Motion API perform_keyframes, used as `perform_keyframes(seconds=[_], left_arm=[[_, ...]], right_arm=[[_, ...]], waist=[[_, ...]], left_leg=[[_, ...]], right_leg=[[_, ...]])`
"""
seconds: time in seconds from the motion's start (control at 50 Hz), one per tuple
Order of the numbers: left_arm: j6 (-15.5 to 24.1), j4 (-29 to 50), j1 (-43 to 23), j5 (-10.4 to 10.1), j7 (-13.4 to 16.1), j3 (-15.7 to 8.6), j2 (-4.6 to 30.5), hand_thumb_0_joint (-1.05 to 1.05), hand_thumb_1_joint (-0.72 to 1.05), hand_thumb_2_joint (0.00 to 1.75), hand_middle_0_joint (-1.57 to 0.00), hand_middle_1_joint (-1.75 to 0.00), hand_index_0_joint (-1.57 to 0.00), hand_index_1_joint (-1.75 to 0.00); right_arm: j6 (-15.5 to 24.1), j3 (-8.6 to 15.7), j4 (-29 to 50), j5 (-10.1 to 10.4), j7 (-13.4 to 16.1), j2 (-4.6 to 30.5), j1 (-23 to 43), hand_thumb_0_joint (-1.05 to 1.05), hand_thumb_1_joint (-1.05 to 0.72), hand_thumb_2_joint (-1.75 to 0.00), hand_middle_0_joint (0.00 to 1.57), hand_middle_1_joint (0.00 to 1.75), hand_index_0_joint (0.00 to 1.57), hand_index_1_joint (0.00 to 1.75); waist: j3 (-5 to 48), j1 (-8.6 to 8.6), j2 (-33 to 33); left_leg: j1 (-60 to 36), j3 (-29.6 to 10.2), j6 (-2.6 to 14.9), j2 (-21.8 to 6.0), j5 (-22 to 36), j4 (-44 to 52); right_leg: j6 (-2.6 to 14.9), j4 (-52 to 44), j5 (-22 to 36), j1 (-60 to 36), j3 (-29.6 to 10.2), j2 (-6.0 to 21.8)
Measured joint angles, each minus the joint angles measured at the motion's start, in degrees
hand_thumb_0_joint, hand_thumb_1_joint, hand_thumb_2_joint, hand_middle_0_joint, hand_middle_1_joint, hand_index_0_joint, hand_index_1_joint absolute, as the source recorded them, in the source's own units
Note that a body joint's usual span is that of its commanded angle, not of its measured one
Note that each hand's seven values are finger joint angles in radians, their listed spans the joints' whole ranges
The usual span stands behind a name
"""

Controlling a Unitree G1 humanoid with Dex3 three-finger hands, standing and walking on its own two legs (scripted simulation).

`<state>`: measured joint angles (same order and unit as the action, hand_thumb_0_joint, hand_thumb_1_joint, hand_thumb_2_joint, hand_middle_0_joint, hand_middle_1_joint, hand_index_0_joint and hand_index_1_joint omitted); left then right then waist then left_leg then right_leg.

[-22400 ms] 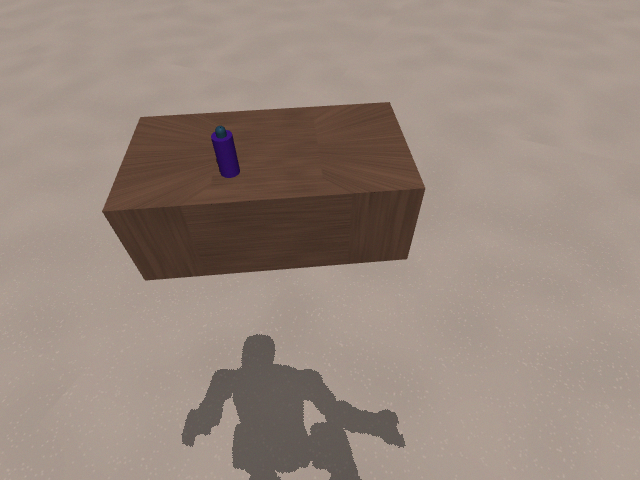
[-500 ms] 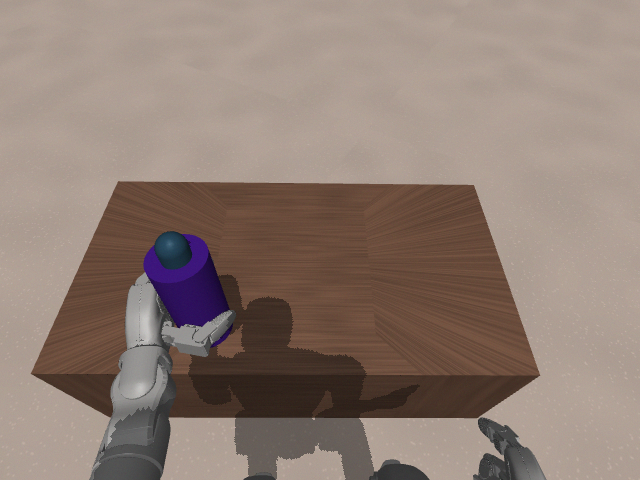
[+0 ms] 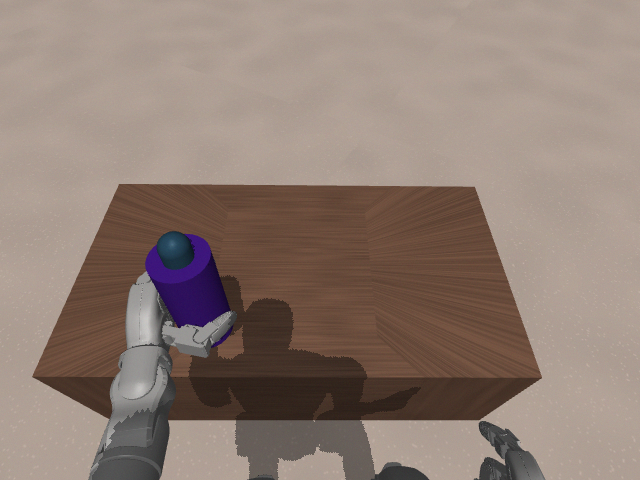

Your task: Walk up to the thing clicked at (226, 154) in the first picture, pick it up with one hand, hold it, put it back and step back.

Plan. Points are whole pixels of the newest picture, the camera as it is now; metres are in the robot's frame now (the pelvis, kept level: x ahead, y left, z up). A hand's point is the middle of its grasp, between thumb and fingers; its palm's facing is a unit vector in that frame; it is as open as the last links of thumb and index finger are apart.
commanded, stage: hold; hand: left
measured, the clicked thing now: (191, 287) +0.33 +0.17 +0.07
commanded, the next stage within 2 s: crouch in 0.24 s
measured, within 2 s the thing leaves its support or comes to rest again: neither
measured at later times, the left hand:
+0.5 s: hand (201, 302) +0.33 +0.17 +0.03, palm faces +0.14 -0.99 -0.01, open 9.7 cm
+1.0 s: hand (215, 296) +0.42 +0.19 -0.12, palm faces +0.13 -0.99 -0.04, open 9.7 cm
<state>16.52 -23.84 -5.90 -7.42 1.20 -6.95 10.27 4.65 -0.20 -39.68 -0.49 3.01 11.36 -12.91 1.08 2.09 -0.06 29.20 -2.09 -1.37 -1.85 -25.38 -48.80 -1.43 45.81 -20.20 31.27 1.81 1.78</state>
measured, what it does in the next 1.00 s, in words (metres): lowers itself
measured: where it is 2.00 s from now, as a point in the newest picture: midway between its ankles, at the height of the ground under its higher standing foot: outside the picture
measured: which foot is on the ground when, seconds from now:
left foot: down 0.00-1.00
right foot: down 0.00-1.00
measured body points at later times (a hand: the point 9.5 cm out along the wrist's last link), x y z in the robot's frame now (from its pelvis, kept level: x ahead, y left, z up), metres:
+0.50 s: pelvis +0.00 +0.00 +0.00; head +0.04 +0.01 +0.44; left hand +0.32 +0.22 +0.03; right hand +0.13 -0.24 -0.11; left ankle -0.01 +0.13 -0.70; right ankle +0.03 -0.14 -0.70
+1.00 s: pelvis -0.03 +0.00 -0.11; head +0.12 +0.02 +0.32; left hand +0.41 +0.24 -0.11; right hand +0.01 -0.26 -0.23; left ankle -0.01 +0.13 -0.70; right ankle +0.03 -0.14 -0.70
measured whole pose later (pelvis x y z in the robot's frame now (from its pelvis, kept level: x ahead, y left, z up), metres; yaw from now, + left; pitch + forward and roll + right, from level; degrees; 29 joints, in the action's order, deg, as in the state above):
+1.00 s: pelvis -0.03 +0.00 -0.11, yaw -1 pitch +26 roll -3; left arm 31.6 -58.9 -36.1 -6.3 -4.1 -18.9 21.4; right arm 2.4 -1.2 -42.9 -3.4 -0.1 13.1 -14.4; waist 7.0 8.2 -0.2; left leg 71.7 -4.3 -1.9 -1.7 -34.5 -80.5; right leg -0.9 75.9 -28.1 73.3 2.4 1.7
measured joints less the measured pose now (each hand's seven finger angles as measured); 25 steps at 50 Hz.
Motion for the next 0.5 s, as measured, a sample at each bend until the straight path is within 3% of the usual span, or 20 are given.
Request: perform_keyframes(seconds=[0.2, 0.38, 0.5], left_arm=[[0.32, 0.12, 0.3, -0.66, 0.18, -0.87, -0.11, -0.01, -0.36, 1.11, -0.72, -1.05, -0.73, -1.05], [-0.11, 1.23, 0.88, -0.3, -0.29, 1.09, 0.22, -0.01, -0.36, 1.11, -0.72, -1.05, -0.73, -1.05], [1.75, -4.82, -3.67, -0.73, -0.72, -0.96, -0.21, -0.01, -0.36, 1.11, -0.72, -1.04, -0.74, -1.05]], right_arm=[[-0.04, -0.12, 0.01, 0.0, -0.03, 0.06, -0.03, 0.01, -0.91, -0.91, 0.2, 0.3, 0.2, 0.3], [0.25, -0.01, -0.49, 0.11, 0.09, 0.21, -0.35, 0.01, -0.91, -0.91, 0.2, 0.3, 0.2, 0.3], [0.13, -0.19, -0.79, -0.01, -0.24, -0.05, 0.8, 0.01, -0.9, -0.9, 0.2, 0.3, 0.21, 0.3]], waist=[[-0.08, -0.12, 0.17], [0.38, -0.33, -0.29], [-0.01, -0.02, 0.31]], left_leg=[[0.46, -0.03, 0.0, 0.05, -0.16, -0.29], [-0.09, -0.3, -0.02, 0.2, -0.31, -0.35], [1.37, -0.32, -0.06, 0.29, 0.05, -0.91]], right_leg=[[0.01, 0.42, -0.24, 0.51, 0.01, 0.05], [0.0, 0.4, -0.46, -0.22, 0.27, 0.2], [0.12, 1.3, -0.29, 1.4, 0.23, 0.28]])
